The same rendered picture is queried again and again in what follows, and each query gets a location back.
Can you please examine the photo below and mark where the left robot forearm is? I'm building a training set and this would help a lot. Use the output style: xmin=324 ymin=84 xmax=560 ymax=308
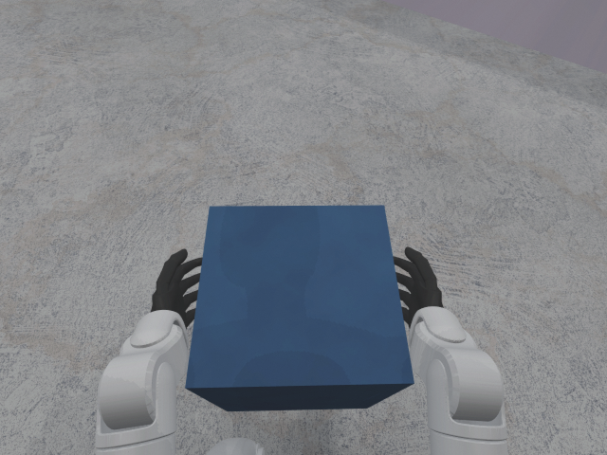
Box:
xmin=95 ymin=310 xmax=189 ymax=455

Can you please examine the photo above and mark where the robot right hand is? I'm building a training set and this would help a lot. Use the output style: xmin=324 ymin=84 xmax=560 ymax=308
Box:
xmin=393 ymin=246 xmax=444 ymax=328

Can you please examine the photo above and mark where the right robot forearm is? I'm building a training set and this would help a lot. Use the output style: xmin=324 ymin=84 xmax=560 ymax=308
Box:
xmin=409 ymin=306 xmax=508 ymax=455

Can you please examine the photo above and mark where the carton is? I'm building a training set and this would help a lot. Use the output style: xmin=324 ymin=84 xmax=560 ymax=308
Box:
xmin=185 ymin=205 xmax=414 ymax=411

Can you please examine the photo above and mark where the robot left hand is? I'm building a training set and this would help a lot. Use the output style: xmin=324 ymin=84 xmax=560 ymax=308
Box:
xmin=151 ymin=248 xmax=203 ymax=330

